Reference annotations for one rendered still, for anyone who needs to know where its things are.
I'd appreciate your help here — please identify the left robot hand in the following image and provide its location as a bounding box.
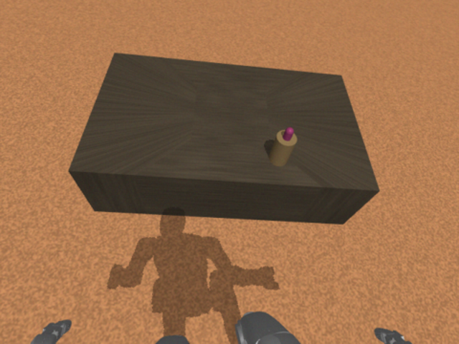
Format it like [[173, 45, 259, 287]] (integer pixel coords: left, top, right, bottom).
[[30, 320, 72, 344]]

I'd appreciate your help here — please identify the right robot hand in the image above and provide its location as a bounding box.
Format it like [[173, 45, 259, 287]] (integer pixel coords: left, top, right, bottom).
[[374, 328, 412, 344]]

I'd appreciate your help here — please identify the bottle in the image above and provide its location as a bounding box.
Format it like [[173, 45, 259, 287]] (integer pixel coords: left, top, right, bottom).
[[269, 127, 297, 166]]

